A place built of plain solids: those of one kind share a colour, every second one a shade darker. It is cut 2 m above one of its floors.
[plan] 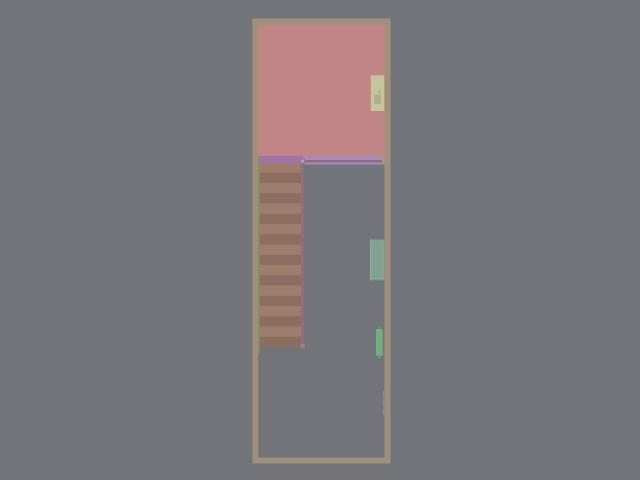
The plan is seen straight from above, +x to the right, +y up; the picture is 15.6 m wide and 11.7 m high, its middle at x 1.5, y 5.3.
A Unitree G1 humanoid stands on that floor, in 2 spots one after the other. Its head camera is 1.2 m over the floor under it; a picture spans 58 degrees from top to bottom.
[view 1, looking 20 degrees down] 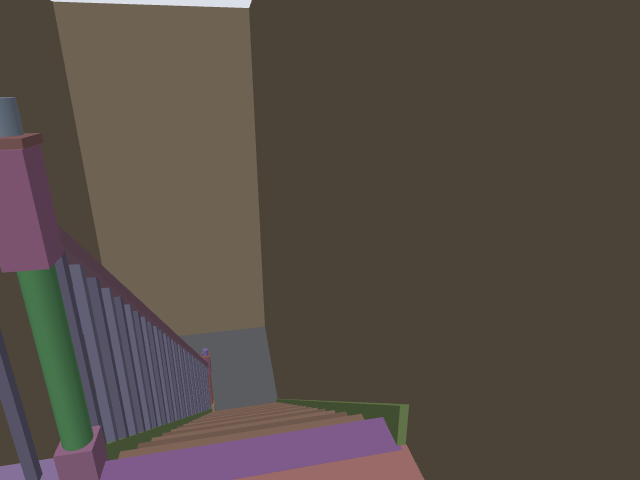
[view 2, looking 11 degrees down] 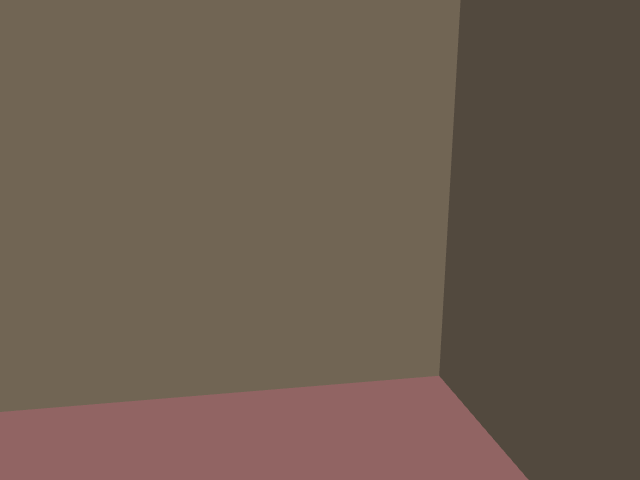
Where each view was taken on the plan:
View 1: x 0.54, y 8.43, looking -102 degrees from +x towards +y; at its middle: wall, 2.79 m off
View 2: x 2.08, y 9.55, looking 171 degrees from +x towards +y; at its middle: wall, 2.15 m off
